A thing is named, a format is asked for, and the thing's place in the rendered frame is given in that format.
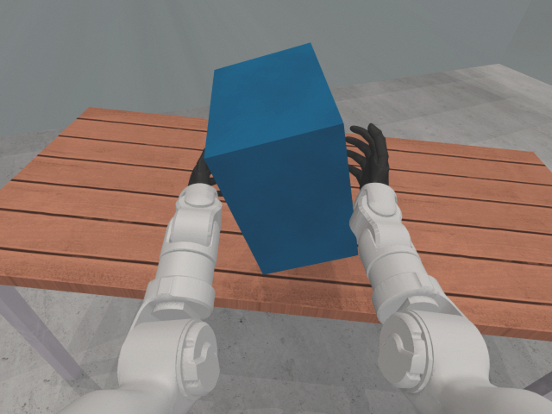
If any robot left forearm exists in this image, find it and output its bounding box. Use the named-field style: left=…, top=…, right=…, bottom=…
left=117, top=183, right=223, bottom=382

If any robot right forearm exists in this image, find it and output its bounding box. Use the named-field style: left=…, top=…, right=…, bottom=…
left=349, top=183, right=490, bottom=370

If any carton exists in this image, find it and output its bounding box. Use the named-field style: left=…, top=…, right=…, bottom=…
left=204, top=43, right=358, bottom=275

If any robot left hand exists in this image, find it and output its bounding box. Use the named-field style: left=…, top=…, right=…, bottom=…
left=188, top=149, right=223, bottom=197

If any table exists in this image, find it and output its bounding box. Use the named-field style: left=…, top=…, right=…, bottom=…
left=0, top=107, right=552, bottom=401

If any robot right upper arm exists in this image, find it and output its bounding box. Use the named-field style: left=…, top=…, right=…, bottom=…
left=378, top=309, right=552, bottom=414

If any robot left upper arm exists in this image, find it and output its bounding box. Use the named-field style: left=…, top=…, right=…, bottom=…
left=56, top=318, right=220, bottom=414

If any robot right hand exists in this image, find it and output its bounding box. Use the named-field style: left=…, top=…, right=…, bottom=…
left=345, top=123, right=390, bottom=189

